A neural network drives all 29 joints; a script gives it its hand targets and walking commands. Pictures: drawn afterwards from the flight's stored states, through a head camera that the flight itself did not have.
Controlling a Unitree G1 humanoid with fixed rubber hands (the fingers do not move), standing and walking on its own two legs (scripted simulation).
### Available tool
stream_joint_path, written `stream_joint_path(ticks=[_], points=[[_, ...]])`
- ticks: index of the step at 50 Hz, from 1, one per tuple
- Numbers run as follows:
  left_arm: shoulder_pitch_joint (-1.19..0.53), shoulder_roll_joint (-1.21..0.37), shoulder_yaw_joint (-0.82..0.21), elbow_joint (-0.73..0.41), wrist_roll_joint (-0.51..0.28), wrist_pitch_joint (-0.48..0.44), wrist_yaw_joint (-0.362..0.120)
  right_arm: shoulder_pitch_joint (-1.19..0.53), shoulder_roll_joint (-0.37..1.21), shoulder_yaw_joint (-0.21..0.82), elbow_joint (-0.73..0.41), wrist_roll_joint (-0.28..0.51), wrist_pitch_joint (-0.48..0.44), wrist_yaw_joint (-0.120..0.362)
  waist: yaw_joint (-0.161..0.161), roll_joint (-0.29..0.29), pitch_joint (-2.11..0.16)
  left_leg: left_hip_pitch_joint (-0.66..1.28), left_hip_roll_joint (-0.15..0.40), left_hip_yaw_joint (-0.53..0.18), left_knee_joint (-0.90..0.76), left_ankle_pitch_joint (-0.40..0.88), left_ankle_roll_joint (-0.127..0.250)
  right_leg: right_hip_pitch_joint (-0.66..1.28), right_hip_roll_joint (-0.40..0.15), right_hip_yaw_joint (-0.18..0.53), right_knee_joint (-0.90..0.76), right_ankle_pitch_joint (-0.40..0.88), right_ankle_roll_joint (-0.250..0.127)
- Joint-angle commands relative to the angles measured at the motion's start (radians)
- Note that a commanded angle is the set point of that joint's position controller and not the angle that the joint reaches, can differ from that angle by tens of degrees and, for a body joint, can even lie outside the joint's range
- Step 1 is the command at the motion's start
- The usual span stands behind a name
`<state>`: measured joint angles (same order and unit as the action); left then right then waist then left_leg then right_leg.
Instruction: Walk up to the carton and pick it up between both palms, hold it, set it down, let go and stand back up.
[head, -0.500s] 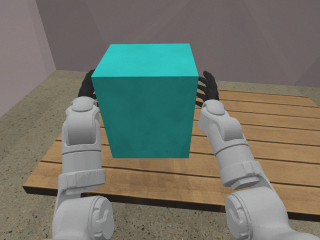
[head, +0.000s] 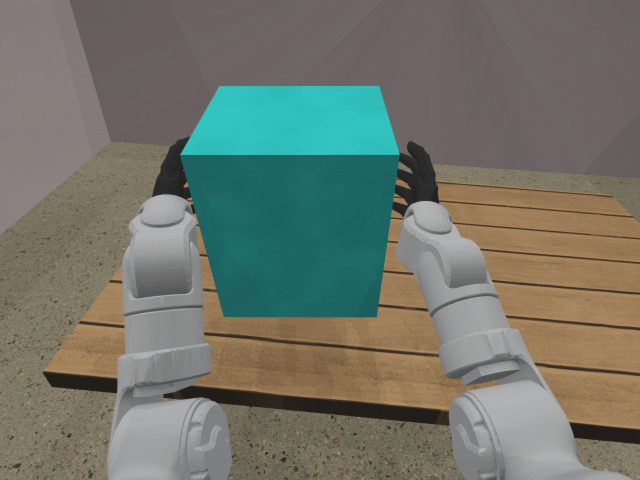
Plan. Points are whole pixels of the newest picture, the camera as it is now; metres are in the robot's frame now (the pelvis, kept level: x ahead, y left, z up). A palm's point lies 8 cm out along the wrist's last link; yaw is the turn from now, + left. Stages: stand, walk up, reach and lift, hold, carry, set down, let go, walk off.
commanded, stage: hold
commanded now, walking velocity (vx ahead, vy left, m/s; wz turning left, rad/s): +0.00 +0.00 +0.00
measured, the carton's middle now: (299, 204) +0.39 +0.00 +0.21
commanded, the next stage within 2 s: none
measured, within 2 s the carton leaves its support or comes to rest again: neither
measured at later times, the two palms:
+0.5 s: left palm (172, 204) +0.35 +0.15 +0.24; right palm (420, 211) +0.35 -0.14 +0.22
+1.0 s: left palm (168, 208) +0.36 +0.16 +0.22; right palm (408, 206) +0.37 -0.13 +0.22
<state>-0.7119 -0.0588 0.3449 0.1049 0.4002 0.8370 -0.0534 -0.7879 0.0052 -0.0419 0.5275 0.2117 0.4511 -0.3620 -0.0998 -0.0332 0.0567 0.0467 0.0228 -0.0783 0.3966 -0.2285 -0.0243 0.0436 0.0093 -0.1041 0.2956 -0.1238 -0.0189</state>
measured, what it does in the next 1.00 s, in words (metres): stands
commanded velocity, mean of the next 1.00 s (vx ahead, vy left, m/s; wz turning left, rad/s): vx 0.00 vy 0.00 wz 0.00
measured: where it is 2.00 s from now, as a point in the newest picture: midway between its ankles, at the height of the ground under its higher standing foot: outside the picture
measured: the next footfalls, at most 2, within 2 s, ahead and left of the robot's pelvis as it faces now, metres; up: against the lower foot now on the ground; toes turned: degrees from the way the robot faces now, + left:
none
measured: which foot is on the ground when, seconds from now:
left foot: down 0.00-1.00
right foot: down 0.00-1.00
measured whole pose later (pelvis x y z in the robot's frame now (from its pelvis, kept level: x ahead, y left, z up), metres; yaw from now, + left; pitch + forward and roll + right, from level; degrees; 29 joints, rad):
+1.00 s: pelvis +0.00 +0.00 +0.00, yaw +0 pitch -11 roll -1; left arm -0.76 -0.03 0.36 0.19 0.39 0.80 -0.05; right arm -0.83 0.01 -0.06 0.61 0.18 0.41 -0.35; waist -0.08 -0.05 0.06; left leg 0.01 0.02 -0.07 0.40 -0.22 -0.03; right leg 0.00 0.01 -0.10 0.32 -0.13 -0.02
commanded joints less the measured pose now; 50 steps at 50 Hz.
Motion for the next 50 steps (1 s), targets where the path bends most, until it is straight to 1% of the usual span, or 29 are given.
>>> stream_joint_path(ticks=[1, 5, 12, 22, 38, 39, 40, 41, 42, 43, 44, 45, 46, 47, 48, 49, 50], points=[[-0.798, -0.516, -0.431, -0.046, -0.168, -0.060, -0.168, -0.891, 0.566, 0.305, -0.319, 0.089, -0.085, 0.205, -0.007, 0.078, -0.403, -0.153, -0.070, 0.095, -0.119, 0.208, 0.001, 0.279, 0.049, -0.006, 0.005, 0.087, 0.062], [-0.803, -0.510, -0.423, -0.039, -0.165, -0.063, -0.178, -0.916, 0.572, 0.309, -0.328, 0.088, -0.100, 0.209, -0.006, 0.069, -0.427, -0.121, -0.075, 0.100, -0.098, 0.260, 0.001, 0.283, 0.051, -0.010, 0.005, 0.137, 0.065], [-0.810, -0.505, -0.399, -0.006, -0.155, -0.066, -0.187, -0.933, 0.571, 0.293, -0.317, 0.070, -0.115, 0.214, -0.003, 0.061, -0.417, -0.141, -0.076, 0.111, -0.113, 0.217, 0.014, 0.279, 0.048, -0.012, 0.002, 0.099, 0.065], [-0.832, -0.501, -0.399, 0.005, -0.161, -0.078, -0.181, -0.950, 0.575, 0.281, -0.306, 0.055, -0.129, 0.219, -0.005, 0.063, -0.443, -0.146, -0.077, 0.111, -0.113, 0.191, 0.020, 0.273, 0.044, -0.012, 0.005, 0.082, 0.067], [-0.817, -0.502, -0.414, -0.015, -0.164, -0.079, -0.176, -0.934, 0.572, 0.296, -0.316, 0.065, -0.134, 0.214, -0.011, 0.068, -0.455, -0.119, -0.077, 0.104, -0.098, 0.232, 0.013, 0.272, 0.044, -0.015, 0.005, 0.117, 0.070], [-0.815, -0.450, -0.343, 0.108, -0.121, -0.078, -0.176, -0.961, 0.552, 0.284, -0.230, 0.060, -0.122, 0.218, 0.020, 0.044, -0.337, -0.184, -0.081, 0.114, -0.129, 0.124, 0.041, 0.239, 0.034, -0.003, -0.014, -0.007, 0.069], [-0.817, -0.458, -0.314, 0.138, -0.111, -0.084, -0.179, -0.973, 0.567, 0.265, -0.214, 0.044, -0.127, 0.229, 0.038, 0.034, -0.311, -0.240, -0.075, 0.119, -0.162, 0.035, 0.060, 0.232, 0.034, -0.005, -0.016, -0.084, 0.067], [-0.839, -0.481, -0.343, 0.108, -0.132, -0.100, -0.175, -0.985, 0.589, 0.267, -0.241, 0.042, -0.143, 0.238, 0.038, 0.047, -0.371, -0.262, -0.071, 0.122, -0.163, 0.035, 0.060, 0.253, 0.042, -0.005, 0.005, -0.081, 0.063], [-0.827, -0.495, -0.369, 0.091, -0.154, -0.106, -0.167, -0.997, 0.593, 0.280, -0.272, 0.053, -0.154, 0.239, 0.038, 0.069, -0.432, -0.232, -0.072, 0.119, -0.134, 0.113, 0.049, 0.268, 0.040, 0.003, 0.015, -0.014, 0.057], [-0.863, -0.512, -0.398, 0.024, -0.175, -0.119, -0.155, -1.003, 0.611, 0.304, -0.290, 0.071, -0.156, 0.237, 0.031, 0.075, -0.495, -0.190, -0.073, 0.114, -0.107, 0.215, 0.033, 0.279, 0.051, -0.001, 0.027, 0.053, 0.060], [-0.873, -0.513, -0.420, 0.006, -0.187, -0.121, -0.147, -0.996, 0.610, 0.318, -0.295, 0.083, -0.152, 0.230, 0.017, 0.077, -0.530, -0.135, -0.078, 0.109, -0.077, 0.282, 0.019, 0.275, 0.052, 0.001, 0.026, 0.103, 0.064], [-0.874, -0.527, -0.444, 0.000, -0.199, -0.118, -0.141, -1.014, 0.608, 0.331, -0.323, 0.095, -0.153, 0.222, 0.008, 0.081, -0.553, -0.107, -0.079, 0.105, -0.058, 0.325, 0.010, 0.260, 0.059, -0.001, 0.026, 0.116, 0.065], [-0.877, -0.524, -0.445, 0.007, -0.198, -0.116, -0.137, -1.016, 0.605, 0.338, -0.316, 0.098, -0.145, 0.217, 0.010, 0.078, -0.535, -0.114, -0.078, 0.101, -0.057, 0.315, 0.013, 0.253, 0.061, -0.003, 0.021, 0.099, 0.064], [-0.882, -0.516, -0.430, 0.029, -0.193, -0.117, -0.137, -1.010, 0.609, 0.331, -0.291, 0.094, -0.136, 0.213, 0.015, 0.064, -0.491, -0.142, -0.081, 0.102, -0.065, 0.271, 0.021, 0.237, 0.053, 0.000, 0.017, 0.076, 0.068], [-0.870, -0.519, -0.436, 0.016, -0.194, -0.121, -0.137, -0.965, 0.614, 0.326, -0.273, 0.091, -0.129, 0.213, 0.008, 0.064, -0.487, -0.147, -0.077, 0.100, -0.077, 0.249, 0.022, 0.243, 0.051, 0.002, 0.021, 0.075, 0.068], [-0.870, -0.519, -0.442, 0.002, -0.201, -0.121, -0.137, -0.970, 0.611, 0.326, -0.291, 0.096, -0.132, 0.211, 0.009, 0.068, -0.517, -0.137, -0.079, 0.098, -0.067, 0.264, 0.017, 0.245, 0.047, 0.005, 0.026, 0.097, 0.069], [-0.867, -0.514, -0.450, -0.011, -0.197, -0.120, -0.136, -0.930, 0.606, 0.324, -0.263, 0.096, -0.122, 0.206, -0.005, 0.082, -0.505, -0.121, -0.080, 0.097, -0.069, 0.270, 0.012, 0.240, 0.045, 0.009, 0.023, 0.107, 0.069]])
